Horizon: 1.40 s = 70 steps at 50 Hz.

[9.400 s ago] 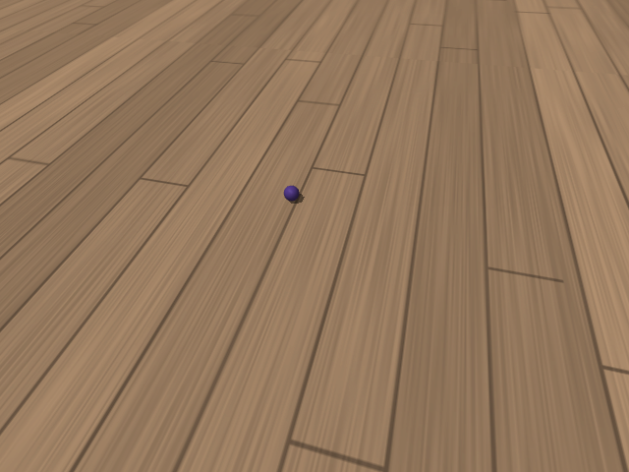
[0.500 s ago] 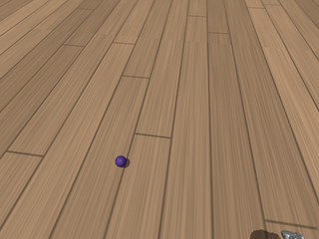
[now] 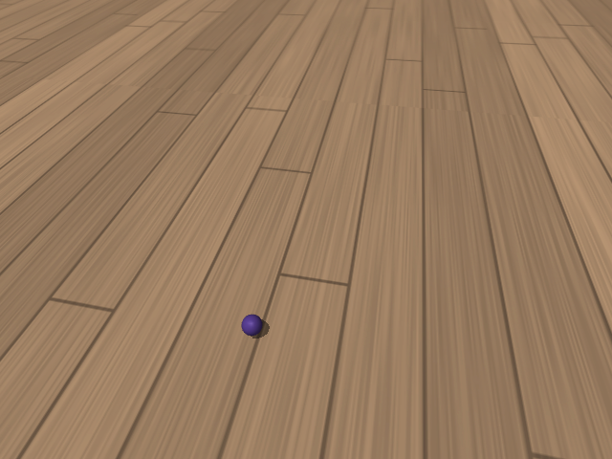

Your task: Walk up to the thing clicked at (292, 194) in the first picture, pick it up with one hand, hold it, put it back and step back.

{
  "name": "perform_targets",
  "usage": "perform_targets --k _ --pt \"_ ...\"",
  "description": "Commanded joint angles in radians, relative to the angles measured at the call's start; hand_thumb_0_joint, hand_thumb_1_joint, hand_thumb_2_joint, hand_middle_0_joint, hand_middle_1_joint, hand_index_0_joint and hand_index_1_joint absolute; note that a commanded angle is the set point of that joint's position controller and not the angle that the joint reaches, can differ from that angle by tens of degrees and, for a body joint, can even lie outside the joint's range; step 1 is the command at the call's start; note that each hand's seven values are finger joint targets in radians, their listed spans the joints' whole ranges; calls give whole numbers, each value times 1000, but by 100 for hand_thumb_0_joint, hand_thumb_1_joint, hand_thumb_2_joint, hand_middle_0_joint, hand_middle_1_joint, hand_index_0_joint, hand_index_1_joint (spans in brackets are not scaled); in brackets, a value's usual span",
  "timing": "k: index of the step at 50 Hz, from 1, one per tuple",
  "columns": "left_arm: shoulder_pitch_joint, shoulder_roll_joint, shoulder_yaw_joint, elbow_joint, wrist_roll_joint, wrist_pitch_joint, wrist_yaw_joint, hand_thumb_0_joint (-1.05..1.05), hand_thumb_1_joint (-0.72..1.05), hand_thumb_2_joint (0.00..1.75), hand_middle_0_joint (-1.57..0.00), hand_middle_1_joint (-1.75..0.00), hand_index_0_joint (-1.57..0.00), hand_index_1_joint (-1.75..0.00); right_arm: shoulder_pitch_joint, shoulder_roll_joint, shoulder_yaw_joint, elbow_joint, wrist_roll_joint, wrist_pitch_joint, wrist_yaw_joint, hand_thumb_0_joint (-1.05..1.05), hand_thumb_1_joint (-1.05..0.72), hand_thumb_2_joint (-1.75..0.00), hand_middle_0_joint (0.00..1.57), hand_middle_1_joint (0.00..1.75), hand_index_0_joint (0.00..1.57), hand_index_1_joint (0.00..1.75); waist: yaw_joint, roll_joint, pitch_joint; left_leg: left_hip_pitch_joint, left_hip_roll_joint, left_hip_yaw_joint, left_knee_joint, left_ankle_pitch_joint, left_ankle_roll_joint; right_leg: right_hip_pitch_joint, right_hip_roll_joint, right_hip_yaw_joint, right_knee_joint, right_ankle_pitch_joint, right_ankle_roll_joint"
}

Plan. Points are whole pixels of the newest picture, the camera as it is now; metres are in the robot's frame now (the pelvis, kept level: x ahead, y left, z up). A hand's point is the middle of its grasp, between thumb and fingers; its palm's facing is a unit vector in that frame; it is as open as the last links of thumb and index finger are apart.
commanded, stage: walk up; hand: left
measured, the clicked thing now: (252, 324) +0.73 +0.25 -0.73
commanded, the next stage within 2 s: stand in 0.42 s
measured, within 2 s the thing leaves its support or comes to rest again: neither
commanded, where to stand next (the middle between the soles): +0.35 +0.01 m, yaw +1 degrees
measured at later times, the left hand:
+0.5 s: hand out of the picture +0.09 +0.27 -0.15, palm faces +0.04 -0.94 -0.34, open 7.4 cm
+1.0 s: hand out of the picture +0.06 +0.26 -0.14, palm faces -0.04 -0.94 -0.34, open 7.4 cm
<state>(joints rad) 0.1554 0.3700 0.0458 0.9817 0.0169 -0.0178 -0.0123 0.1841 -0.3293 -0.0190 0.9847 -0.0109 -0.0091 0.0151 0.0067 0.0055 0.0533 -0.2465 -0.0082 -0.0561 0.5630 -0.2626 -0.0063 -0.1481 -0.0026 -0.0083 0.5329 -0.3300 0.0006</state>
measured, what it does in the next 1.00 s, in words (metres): stands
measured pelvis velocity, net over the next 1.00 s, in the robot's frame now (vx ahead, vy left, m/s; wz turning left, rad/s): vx -0.01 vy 0.01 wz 0.00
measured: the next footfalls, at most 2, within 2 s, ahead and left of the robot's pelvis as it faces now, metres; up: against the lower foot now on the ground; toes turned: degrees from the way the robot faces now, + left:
none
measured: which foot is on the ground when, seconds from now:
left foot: down 0.00-1.00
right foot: down 0.00-1.00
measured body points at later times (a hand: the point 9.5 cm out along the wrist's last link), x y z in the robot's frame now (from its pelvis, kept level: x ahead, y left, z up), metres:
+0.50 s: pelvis +0.01 +0.01 +0.01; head +0.03 +0.02 +0.46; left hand +0.09 +0.32 -0.12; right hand +0.13 -0.28 -0.11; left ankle +0.03 +0.12 -0.73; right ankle -0.02 -0.12 -0.73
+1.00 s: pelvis -0.01 +0.01 +0.02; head +0.00 +0.01 +0.47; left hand +0.06 +0.31 -0.12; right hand +0.06 -0.30 -0.12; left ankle +0.03 +0.12 -0.73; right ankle -0.02 -0.12 -0.73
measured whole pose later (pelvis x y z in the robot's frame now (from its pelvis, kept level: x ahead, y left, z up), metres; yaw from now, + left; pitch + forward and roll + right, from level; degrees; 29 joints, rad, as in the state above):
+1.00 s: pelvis -0.01 +0.01 +0.02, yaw +0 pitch -3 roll +0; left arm 0.12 0.35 0.00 1.14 0.01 -0.01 -0.01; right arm 0.11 -0.35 0.00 1.15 -0.01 0.00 0.02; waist 0.00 0.00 0.06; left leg -0.15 -0.02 -0.05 0.32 -0.12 0.00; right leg -0.07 -0.02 -0.01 0.31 -0.20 0.02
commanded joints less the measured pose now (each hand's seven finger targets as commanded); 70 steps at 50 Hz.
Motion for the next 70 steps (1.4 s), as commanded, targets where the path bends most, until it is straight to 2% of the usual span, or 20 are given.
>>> perform_targets --k 1,3,6,12,18,20,21,22,25,32,35,39,44,46,50,56,60,62,65,70 --pt "-94 227 51 -62 1 -26 18 0 90 90 -20 -30 -20 -30 -38 -214 -58 -44 -6 -34 -16 0 -90 -90 20 30 20 30 -10 -56 14 10 55 -68 -98 88 37 -74 -153 152 -183 35 -92" --pt "-89 212 49 -45 -2 -28 18 0 90 90 -20 -30 -20 -30 -64 -216 -54 -41 -5 -41 -13 0 -90 -90 20 30 20 30 4 -57 -11 15 84 -94 -108 218 56 -17 -112 102 -166 145 -58" --pt "-92 211 49 -29 -7 -27 20 0 90 90 -20 -30 -20 -30 -66 -215 -49 -26 -3 -43 -16 0 -90 -90 20 30 20 30 7 -35 -54 9 86 -90 -107 306 54 72 -107 80 -145 241 -48" --pt "-100 205 45 -13 -9 -21 21 0 90 90 -20 -30 -20 -30 -93 -223 -51 -10 -6 -38 -21 0 -90 -90 20 30 20 30 10 11 -104 41 96 -94 -121 318 57 99 -106 58 -135 251 -50" --pt "-110 203 39 9 -6 -18 21 0 90 90 -20 -30 -20 -30 -124 -221 -50 -2 -6 -34 -22 0 -90 -90 20 30 20 30 13 23 -91 25 103 -116 -150 289 60 112 -97 43 -153 215 -44" --pt "-95 202 38 15 -8 -19 22 0 90 90 -20 -30 -20 -30 -131 -219 -47 -3 -4 -35 -22 0 -90 -90 20 30 20 30 16 28 -112 55 104 -108 -137 334 61 120 -105 43 -152 260 -41" --pt "-102 177 18 39 -13 -17 21 0 90 90 -20 -30 -20 -30 -149 -225 -43 8 2 -34 -26 0 -90 -90 20 30 20 30 3 33 -107 125 117 -106 -164 449 44 71 -126 78 -179 378 -33" --pt "-99 180 17 39 -15 -17 22 0 90 90 -20 -30 -20 -30 -131 -227 -41 14 4 -34 -27 0 -90 -90 20 30 20 30 -3 27 -121 158 124 -105 -165 510 43 80 -121 65 -177 412 -24" --pt "-99 185 11 55 -14 -16 25 0 90 90 -20 -30 -20 -30 -142 -230 -37 31 6 -31 -28 0 -90 -90 20 30 20 30 -1 23 -124 168 127 -96 -183 495 42 107 -118 60 -202 399 -14" --pt "-98 181 -2 85 -7 -17 22 0 90 90 -20 -30 -20 -30 -170 -226 -32 51 8 -23 -24 0 -90 -90 20 30 20 30 -7 6 -93 155 124 -87 -250 322 30 83 -118 68 -258 261 -11" --pt "-95 185 -5 92 -7 -20 22 0 90 90 -20 -30 -20 -30 -169 -226 -30 63 8 -24 -21 0 -90 -90 20 30 20 30 -7 -2 -97 147 124 -83 -256 320 31 98 -124 73 -264 265 -14" --pt "-87 190 -8 100 -6 -20 20 0 90 90 -20 -30 -20 -30 -167 -220 -25 75 6 -23 -17 0 -90 -90 20 30 20 30 -6 -16 -56 126 115 -87 -286 205 24 56 -124 82 -287 163 -15" --pt "-77 187 -11 97 -4 -23 20 0 90 90 -20 -30 -20 -30 -159 -227 -26 85 4 -25 -14 0 -90 -90 20 30 20 30 -3 -7 -73 129 119 -90 -281 210 25 61 -128 86 -289 173 -15" --pt "-84 193 -9 97 -6 -20 18 0 90 90 -20 -30 -20 -30 -140 -230 -25 95 3 -24 -15 0 -90 -90 20 30 20 30 -12 -4 -35 95 112 -95 -303 126 20 38 -121 87 -296 112 -16" --pt "-78 199 -10 93 -7 -21 19 0 90 90 -20 -30 -20 -30 -129 -225 -23 100 2 -23 -14 0 -90 -90 20 30 20 30 -7 -13 -45 88 115 -96 -298 159 21 50 -124 90 -291 128 -18" --pt "-54 190 -14 96 -7 -18 17 0 90 90 -20 -30 -20 -30 -113 -239 -22 106 3 -21 -14 0 -90 -90 20 30 20 30 -9 10 -33 86 115 -102 -305 94 25 22 -118 90 -290 85 -19" --pt "-64 200 -13 86 -8 -20 19 0 90 90 -20 -30 -20 -30 -105 -229 -19 103 2 -23 -16 0 -90 -90 20 30 20 30 -10 -11 -67 100 119 -94 -278 216 23 51 -127 93 -275 170 -22" --pt "-55 192 -16 90 -10 -18 17 0 90 90 -20 -30 -20 -30 -94 -240 -19 109 4 -22 -17 0 -90 -90 20 30 20 30 -14 9 -46 87 114 -94 -288 148 24 36 -122 95 -286 127 -21" --pt "-52 197 -15 87 -8 -17 19 0 90 90 -20 -30 -20 -30 -105 -235 -17 103 5 -24 -18 0 -90 -90 20 30 20 30 -7 -2 -76 112 122 -94 -270 248 26 52 -125 88 -267 198 -20" --pt "-54 193 -17 89 -9 -16 19 0 90 90 -20 -30 -20 -30 -102 -236 -12 106 5 -23 -18 0 -90 -90 20 30 20 30 -10 -8 -41 99 120 -92 -281 214 23 35 -122 89 -276 172 -19"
